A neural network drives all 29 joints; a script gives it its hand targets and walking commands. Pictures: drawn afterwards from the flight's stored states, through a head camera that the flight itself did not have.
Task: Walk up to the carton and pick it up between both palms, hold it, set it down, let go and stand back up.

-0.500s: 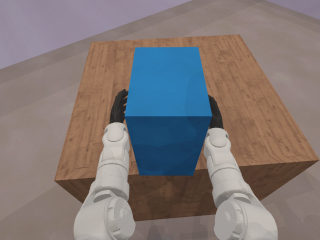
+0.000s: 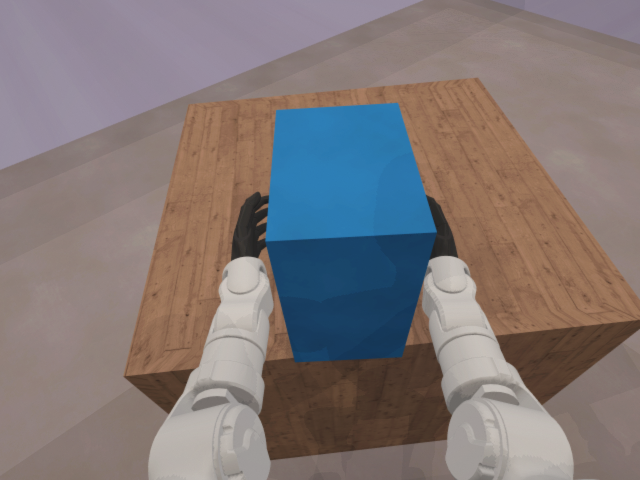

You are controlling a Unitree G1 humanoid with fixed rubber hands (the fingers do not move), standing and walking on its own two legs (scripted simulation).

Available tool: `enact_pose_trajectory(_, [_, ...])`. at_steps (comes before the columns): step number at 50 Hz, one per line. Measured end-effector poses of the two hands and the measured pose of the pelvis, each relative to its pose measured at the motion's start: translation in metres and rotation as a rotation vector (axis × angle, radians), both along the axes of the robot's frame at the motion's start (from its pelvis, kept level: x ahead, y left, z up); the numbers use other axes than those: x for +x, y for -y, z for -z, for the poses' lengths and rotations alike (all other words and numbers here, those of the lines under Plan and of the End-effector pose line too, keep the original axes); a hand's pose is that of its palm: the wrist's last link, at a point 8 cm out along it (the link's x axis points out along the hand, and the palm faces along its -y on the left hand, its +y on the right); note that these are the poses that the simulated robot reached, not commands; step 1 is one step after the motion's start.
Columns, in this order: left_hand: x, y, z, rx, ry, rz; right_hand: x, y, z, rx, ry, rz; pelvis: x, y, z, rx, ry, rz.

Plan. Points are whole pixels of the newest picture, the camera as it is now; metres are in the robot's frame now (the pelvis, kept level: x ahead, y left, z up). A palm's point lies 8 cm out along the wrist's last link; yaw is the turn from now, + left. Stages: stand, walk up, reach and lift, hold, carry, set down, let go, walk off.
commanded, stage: reach and lift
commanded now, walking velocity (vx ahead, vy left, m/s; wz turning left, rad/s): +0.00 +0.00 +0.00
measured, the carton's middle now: (343, 241) +0.43 -0.02 +0.06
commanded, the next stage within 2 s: none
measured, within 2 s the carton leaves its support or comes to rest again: leaves its support in 0.18 s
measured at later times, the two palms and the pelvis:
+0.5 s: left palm (244, 223) +0.40 +0.10 +0.13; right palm (447, 220) +0.40 -0.15 +0.12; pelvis +0.00 -0.01 +0.00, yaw -2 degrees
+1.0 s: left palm (235, 234) +0.38 +0.11 +0.13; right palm (444, 235) +0.38 -0.14 +0.11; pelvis -0.01 -0.01 +0.00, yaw -1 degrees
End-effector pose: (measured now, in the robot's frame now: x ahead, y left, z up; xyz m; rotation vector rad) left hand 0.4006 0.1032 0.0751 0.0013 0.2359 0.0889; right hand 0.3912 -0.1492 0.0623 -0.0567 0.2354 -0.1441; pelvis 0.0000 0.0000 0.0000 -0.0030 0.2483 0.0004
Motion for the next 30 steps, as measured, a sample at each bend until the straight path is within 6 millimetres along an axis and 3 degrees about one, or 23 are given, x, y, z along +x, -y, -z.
enact_pose_trajectory(15, [0.006, 0.006, -0.02, 0.036, -0.044, -0.001, 0.003, 0.004, -0.018, 0.011, -0.056, 0.005, 0.002, 0.002, -0.001, 0.002, 0.032, 0.02])
enact_pose_trajectory(30, [0.001, 0.0, -0.075, 0.019, 0.014, -0.048, 0.01, -0.002, -0.075, 0.0, -0.003, -0.04, -0.001, 0.015, -0.003, 0.001, 0.139, 0.024])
